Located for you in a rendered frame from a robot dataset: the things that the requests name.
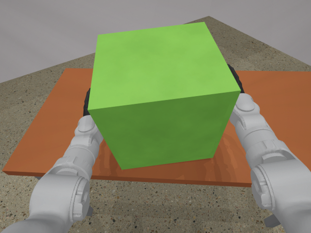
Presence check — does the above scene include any carton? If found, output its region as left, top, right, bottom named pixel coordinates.
left=87, top=22, right=241, bottom=170

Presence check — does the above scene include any robot left hand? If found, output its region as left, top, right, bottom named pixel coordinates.
left=83, top=89, right=90, bottom=116

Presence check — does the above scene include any robot right upper arm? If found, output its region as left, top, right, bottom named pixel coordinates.
left=250, top=159, right=311, bottom=233

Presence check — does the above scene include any table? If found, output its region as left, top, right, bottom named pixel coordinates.
left=2, top=68, right=311, bottom=228

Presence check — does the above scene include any robot right hand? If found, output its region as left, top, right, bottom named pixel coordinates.
left=227, top=64, right=245, bottom=93

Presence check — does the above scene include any robot left upper arm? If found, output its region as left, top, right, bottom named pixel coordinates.
left=1, top=174, right=90, bottom=233

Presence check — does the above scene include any robot left forearm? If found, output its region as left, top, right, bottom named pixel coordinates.
left=29, top=115, right=104, bottom=213

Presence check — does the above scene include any robot right forearm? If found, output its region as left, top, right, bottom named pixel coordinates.
left=229, top=93, right=311, bottom=175

